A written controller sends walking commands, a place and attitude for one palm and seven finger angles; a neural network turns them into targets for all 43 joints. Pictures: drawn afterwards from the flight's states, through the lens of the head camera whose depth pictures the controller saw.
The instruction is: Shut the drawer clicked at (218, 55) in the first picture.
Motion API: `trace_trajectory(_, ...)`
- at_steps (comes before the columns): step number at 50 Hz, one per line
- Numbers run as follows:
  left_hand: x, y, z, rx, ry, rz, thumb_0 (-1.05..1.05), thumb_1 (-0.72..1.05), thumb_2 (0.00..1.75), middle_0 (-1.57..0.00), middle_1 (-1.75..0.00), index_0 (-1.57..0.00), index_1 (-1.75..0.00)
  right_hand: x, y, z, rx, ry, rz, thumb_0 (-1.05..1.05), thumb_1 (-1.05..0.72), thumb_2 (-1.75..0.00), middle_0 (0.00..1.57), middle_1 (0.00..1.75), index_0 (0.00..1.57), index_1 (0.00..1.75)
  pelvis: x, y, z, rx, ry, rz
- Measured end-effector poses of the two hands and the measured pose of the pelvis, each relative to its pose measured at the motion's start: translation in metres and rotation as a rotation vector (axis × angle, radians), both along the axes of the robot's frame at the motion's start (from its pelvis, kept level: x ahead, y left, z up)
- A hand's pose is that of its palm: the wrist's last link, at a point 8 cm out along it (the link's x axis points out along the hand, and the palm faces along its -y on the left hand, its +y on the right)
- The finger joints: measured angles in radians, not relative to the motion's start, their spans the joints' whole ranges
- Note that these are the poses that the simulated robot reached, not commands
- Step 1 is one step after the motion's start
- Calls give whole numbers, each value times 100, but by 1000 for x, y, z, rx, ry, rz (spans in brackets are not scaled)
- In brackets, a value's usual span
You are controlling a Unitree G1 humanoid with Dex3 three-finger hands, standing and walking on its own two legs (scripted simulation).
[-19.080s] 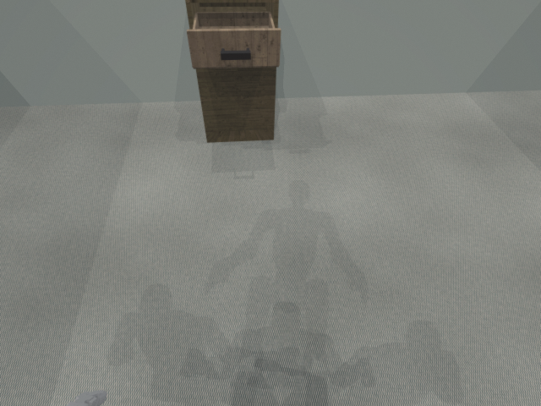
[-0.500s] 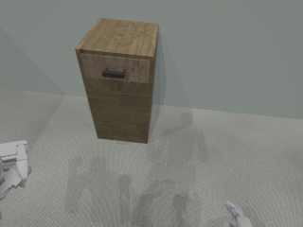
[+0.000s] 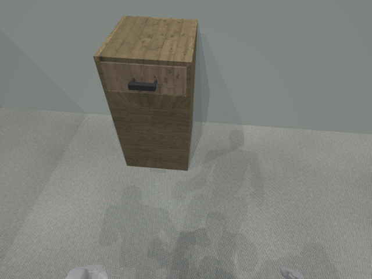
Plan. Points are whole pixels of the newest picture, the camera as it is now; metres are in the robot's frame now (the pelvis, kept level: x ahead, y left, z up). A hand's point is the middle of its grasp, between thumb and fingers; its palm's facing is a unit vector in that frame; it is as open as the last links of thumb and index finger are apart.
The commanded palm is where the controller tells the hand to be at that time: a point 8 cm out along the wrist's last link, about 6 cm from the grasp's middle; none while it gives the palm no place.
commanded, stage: let the arm hang, fingers relaxed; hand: left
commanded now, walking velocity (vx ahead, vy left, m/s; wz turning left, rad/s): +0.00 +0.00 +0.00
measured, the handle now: (143, 83) +0.87 +0.22 -0.08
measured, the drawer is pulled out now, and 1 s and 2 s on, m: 0.00 0.00 0.00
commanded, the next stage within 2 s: look to check the result in 0.88 s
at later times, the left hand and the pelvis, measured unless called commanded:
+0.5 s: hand out of the picture -0.04 +0.18 -0.16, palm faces +0.02 -0.98 -0.21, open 6.7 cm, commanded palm none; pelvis -0.01 +0.00 +0.01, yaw +0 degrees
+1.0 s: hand out of the picture -0.01 +0.15 -0.16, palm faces +0.03 -0.98 -0.19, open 7.4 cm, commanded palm none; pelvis +0.00 -0.01 +0.01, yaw -1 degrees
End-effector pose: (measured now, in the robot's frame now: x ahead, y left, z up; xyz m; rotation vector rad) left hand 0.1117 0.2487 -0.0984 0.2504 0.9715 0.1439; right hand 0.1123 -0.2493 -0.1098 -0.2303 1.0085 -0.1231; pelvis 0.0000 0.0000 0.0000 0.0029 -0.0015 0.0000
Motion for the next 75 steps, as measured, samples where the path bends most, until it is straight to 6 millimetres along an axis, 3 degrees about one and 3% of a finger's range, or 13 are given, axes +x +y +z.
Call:
trace_trajectory(2, -32, -18, -26, -55, 145, 6, 1, 91, 89, -117, -138, -116, -137, -25, -1, -2, -16, 82, -25, 1, -91, -90, 20, 30, 20, 30, -1, -1, 2, -2, -7, -3)
trace_trajectory(5, -73, -13, -40, -62, 282, 56, 1, 91, 89, -106, -131, -106, -126, -65, 0, -5, -28, 219, -49, 1, -91, -90, 20, 30, 20, 30, -2, -3, 6, -10, -9, 0)
trace_trajectory(11, -138, -2, -38, -58, 465, 125, 1, 91, 89, -84, -105, -83, -102, -127, 12, -13, -3, 425, -88, 1, -91, -90, 20, 30, 20, 30, -4, 0, 10, -16, -9, 6)
trace_trajectory(17, -168, -4, -30, -46, 551, 148, 1, 91, 89, -61, -77, -60, -76, -154, 31, -22, 55, 489, -117, 1, -91, -90, 20, 30, 20, 30, -5, 4, 11, -11, -13, 3)
trace_trajectory(22, -167, -14, -30, -57, 539, 146, 1, 91, 90, -42, -55, -41, -54, -155, 45, -28, 98, 474, -128, 1, -91, -90, 20, 30, 20, 30, -5, 4, 11, -6, -20, -3)
trace_trajectory(32, -133, -41, -37, -106, 428, 119, 0, 91, 90, -23, -34, -23, -34, -141, 50, -33, 126, 411, -135, 1, -91, -90, 20, 30, 20, 30, -6, -1, 10, 0, -25, -8)
trace_trajectory(52, -131, -47, -35, -88, 448, 127, 0, 91, 90, -20, -30, -20, -30, -147, 24, -29, 94, 443, -157, 0, -91, -90, 20, 30, 20, 30, -1, -15, 11, 0, -21, -10)
trace_trajectory(75, -114, -61, -35, -94, 423, 126, 0, 91, 90, -20, -30, -20, -30, -122, 15, -29, 95, 414, -143, 0, -91, -90, 20, 30, 20, 30, 9, -26, 12, -1, -23, -7)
